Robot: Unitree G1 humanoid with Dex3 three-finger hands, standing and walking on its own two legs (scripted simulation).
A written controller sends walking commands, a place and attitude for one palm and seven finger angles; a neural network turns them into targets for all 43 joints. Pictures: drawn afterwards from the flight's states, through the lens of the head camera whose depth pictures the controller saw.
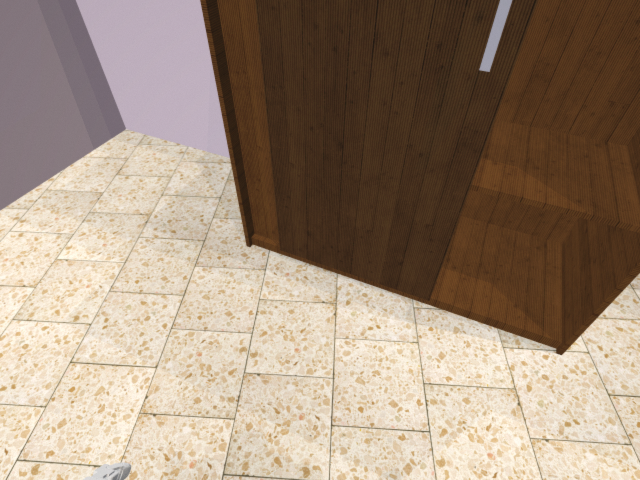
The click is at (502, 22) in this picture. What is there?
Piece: wardrobe's sliding door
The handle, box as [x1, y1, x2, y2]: [479, 0, 511, 71]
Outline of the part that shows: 511,0 500,0 480,65 480,70 489,71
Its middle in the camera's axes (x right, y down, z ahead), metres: +0.35 -0.45 +0.73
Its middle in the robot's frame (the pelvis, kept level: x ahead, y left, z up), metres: +0.89 -0.30 +0.27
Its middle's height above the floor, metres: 1.04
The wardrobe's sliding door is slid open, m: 0.46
